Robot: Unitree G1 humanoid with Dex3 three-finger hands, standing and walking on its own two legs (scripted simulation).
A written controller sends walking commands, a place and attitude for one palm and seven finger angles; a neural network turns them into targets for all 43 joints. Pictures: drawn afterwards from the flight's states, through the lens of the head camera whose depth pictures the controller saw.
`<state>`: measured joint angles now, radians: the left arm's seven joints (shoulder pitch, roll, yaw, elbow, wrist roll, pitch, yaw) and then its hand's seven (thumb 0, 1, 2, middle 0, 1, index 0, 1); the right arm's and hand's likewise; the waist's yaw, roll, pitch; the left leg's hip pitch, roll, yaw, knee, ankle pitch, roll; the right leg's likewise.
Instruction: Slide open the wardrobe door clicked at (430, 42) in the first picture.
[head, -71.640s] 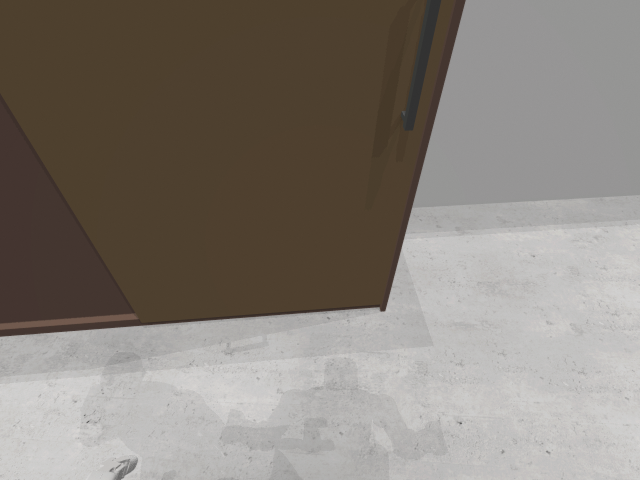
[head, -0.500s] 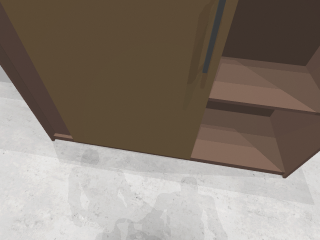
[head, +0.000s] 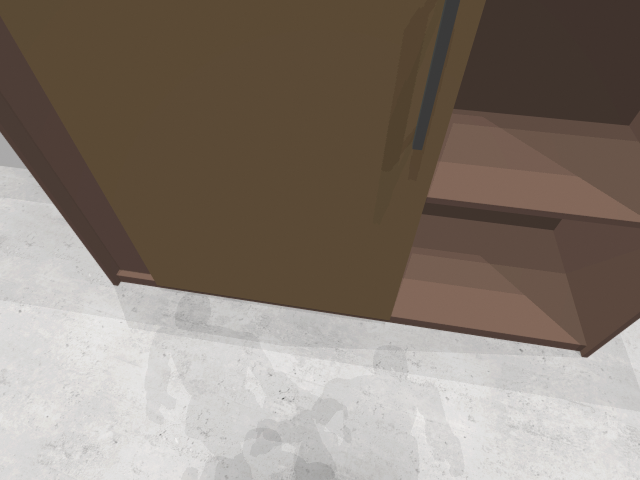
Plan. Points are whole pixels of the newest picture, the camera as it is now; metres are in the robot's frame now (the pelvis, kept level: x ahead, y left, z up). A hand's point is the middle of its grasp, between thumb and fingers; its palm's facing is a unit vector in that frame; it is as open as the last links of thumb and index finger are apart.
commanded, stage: look to check the result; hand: right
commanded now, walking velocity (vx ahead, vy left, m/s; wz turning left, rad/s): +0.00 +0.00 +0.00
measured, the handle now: (434, 66) +0.70 -0.14 +0.17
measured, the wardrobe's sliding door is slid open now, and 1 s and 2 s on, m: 0.65 0.65 0.65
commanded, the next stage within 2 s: stand and wait in 0.38 s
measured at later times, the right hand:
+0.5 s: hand out of the picture +0.08 -0.23 -0.16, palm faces -0.02 +0.95 -0.31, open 7.4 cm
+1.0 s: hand out of the picture +0.07 -0.21 -0.16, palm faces -0.03 +0.96 -0.29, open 7.4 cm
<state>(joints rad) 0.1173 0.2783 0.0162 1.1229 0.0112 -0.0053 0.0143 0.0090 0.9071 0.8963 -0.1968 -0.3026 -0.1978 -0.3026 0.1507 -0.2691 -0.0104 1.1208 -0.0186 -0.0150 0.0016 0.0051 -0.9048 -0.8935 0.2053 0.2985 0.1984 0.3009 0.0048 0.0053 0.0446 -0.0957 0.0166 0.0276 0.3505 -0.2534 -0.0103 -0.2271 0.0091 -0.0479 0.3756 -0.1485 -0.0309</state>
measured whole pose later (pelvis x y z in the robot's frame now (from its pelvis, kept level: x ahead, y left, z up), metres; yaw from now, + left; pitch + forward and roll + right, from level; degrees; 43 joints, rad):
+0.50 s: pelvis +0.02 +0.01 +0.00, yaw +0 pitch +0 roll +0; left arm 0.09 0.30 0.00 1.12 0.01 -0.01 0.01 0.01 0.91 0.90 -0.20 -0.30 -0.20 -0.30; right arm 0.13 -0.31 -0.01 1.13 -0.02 -0.02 0.00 0.01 -0.90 -0.89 0.20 0.30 0.20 0.30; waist 0.00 0.00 0.03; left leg -0.04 0.01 0.03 0.30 -0.25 0.00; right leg -0.17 0.00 -0.05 0.34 -0.16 -0.02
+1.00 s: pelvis +0.02 +0.02 +0.00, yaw +1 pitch -1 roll +0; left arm 0.13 0.28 0.00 1.14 0.01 0.00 0.02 0.01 0.91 0.90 -0.20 -0.30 -0.20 -0.30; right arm 0.16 -0.28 -0.01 1.14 -0.01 -0.01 0.00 0.01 -0.90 -0.89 0.21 0.30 0.20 0.30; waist 0.00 0.00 0.04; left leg -0.03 -0.01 0.02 0.29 -0.25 0.02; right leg -0.16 -0.02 -0.05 0.33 -0.15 0.00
